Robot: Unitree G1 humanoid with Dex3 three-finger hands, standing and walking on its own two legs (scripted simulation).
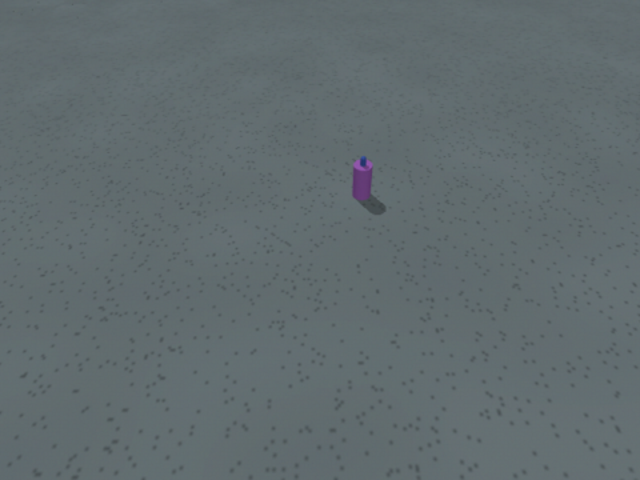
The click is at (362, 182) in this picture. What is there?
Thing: necked bottle
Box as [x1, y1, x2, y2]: [352, 156, 372, 199]
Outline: 364,156 362,156 359,160 355,161 353,166 352,194 357,199 367,198 370,192 372,164 370,161 366,160
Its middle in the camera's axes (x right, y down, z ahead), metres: +0.19 -0.31 +1.83
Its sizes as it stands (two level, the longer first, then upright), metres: 0.087 0.087 0.222
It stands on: the floor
